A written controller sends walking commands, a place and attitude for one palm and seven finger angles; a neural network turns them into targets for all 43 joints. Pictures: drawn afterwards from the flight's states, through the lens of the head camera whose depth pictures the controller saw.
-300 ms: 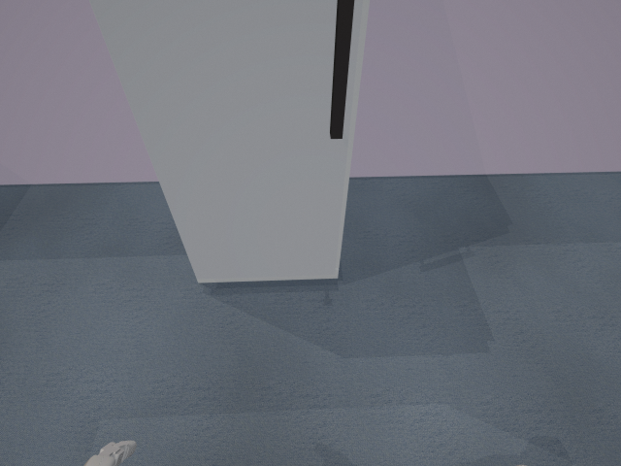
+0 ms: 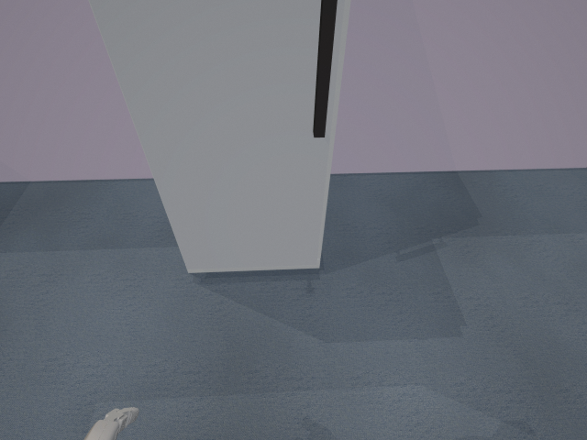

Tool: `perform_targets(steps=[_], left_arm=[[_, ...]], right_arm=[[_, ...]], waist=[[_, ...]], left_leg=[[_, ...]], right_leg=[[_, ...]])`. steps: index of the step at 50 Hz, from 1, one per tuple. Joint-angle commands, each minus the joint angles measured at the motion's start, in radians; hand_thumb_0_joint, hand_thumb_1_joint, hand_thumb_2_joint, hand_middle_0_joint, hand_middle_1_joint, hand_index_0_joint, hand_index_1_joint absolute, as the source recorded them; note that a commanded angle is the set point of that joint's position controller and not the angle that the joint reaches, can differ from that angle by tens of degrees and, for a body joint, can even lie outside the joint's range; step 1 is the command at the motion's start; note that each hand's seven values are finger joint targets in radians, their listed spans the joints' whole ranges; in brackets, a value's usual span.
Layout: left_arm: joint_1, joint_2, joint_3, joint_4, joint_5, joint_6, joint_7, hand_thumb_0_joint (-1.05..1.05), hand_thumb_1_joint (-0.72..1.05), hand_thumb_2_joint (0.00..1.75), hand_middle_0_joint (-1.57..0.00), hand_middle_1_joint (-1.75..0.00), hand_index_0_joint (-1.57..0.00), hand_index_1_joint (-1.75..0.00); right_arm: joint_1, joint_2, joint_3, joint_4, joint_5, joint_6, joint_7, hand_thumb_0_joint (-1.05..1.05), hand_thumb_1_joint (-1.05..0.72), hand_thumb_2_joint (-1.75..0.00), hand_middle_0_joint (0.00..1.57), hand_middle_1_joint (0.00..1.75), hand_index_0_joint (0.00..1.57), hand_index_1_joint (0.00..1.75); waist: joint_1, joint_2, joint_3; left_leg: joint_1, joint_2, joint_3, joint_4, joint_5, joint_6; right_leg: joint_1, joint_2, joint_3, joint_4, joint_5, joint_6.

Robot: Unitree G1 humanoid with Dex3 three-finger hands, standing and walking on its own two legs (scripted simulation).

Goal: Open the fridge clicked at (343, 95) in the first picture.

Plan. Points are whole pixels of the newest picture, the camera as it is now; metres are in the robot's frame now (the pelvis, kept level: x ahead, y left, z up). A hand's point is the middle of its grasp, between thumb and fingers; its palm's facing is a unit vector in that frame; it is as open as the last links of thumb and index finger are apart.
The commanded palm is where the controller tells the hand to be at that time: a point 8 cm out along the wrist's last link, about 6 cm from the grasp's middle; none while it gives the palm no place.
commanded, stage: stand and wait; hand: right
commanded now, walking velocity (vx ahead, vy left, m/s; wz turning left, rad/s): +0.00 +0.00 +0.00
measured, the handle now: (323, 49) +0.83 -0.01 +0.16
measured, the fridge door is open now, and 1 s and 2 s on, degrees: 0 0 0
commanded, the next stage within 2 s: look at it before walking up in 0.52 s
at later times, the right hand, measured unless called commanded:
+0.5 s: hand out of the picture +0.06 -0.23 -0.15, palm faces -0.04 +0.94 -0.35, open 7.4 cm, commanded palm none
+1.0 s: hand out of the picture +0.07 -0.22 -0.15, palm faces -0.04 +0.94 -0.33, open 7.4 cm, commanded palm none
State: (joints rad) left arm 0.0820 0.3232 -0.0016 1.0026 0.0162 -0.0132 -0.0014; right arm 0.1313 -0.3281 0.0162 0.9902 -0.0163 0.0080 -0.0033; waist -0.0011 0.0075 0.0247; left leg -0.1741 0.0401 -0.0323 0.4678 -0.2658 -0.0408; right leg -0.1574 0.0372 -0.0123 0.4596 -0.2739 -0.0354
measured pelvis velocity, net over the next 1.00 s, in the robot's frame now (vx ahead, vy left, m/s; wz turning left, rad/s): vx -0.01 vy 0.02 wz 0.00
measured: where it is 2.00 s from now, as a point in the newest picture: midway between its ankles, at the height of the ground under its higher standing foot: outside the picture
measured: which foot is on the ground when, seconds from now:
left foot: down 0.00-1.00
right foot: down 0.00-1.00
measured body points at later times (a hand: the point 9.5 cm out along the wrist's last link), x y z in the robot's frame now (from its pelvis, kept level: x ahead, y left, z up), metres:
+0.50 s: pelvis -0.01 +0.02 +0.00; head -0.01 +0.02 +0.45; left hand +0.07 +0.32 -0.13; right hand +0.07 -0.28 -0.12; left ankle -0.01 +0.15 -0.74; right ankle -0.02 -0.10 -0.74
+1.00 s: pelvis -0.01 +0.02 +0.01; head +0.00 +0.03 +0.46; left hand +0.06 +0.32 -0.13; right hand +0.07 -0.27 -0.13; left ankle -0.01 +0.15 -0.74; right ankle -0.02 -0.10 -0.74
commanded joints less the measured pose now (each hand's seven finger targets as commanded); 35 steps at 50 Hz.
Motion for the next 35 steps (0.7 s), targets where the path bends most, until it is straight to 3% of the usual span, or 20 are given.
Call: perform_targets(steps=[1, 13, 24, 35], left_arm=[[-0.048, 0.215, 0.054, -0.060, -0.003, -0.022, 0.013, 0.00, 0.90, 0.90, -0.20, -0.30, -0.20, -0.30], [-0.027, 0.222, 0.047, -0.004, -0.007, -0.022, 0.013, 0.00, 0.90, 0.90, -0.20, -0.30, -0.20, -0.30], [-0.017, 0.223, 0.042, 0.032, -0.008, -0.020, 0.013, 0.00, 0.90, 0.90, -0.20, -0.30, -0.20, -0.30], [-0.014, 0.220, 0.042, 0.039, -0.008, -0.020, 0.012, 0.00, 0.90, 0.90, -0.20, -0.30, -0.20, -0.30]], right_arm=[[-0.044, -0.214, -0.052, -0.064, 0.003, -0.029, -0.011, 0.00, -0.90, -0.90, 0.20, 0.30, 0.20, 0.30], [-0.034, -0.216, -0.051, -0.015, 0.007, -0.033, -0.009, 0.00, -0.90, -0.90, 0.20, 0.30, 0.20, 0.30], [-0.042, -0.220, -0.050, 0.013, 0.006, -0.034, -0.009, 0.00, -0.90, -0.90, 0.20, 0.30, 0.20, 0.30], [-0.046, -0.221, -0.053, 0.013, 0.005, -0.039, -0.010, 0.00, -0.90, -0.90, 0.20, 0.30, 0.20, 0.30]], waist=[[0.003, -0.003, -0.070], [0.004, 0.001, -0.088], [0.001, 0.006, -0.040], [0.001, 0.021, -0.057]], left_leg=[[0.020, 0.074, -0.053, -0.062, 0.219, 0.067], [0.039, 0.080, -0.068, -0.099, 0.203, 0.070], [0.023, 0.079, -0.083, -0.134, 0.147, 0.070], [0.024, 0.080, -0.092, -0.151, 0.149, 0.073]], right_leg=[[0.010, -0.136, 0.104, -0.094, 0.235, -0.009], [0.028, -0.145, 0.106, -0.120, 0.197, -0.001], [0.006, -0.146, 0.109, -0.149, 0.146, 0.005], [0.020, -0.147, 0.108, -0.145, 0.159, 0.009]])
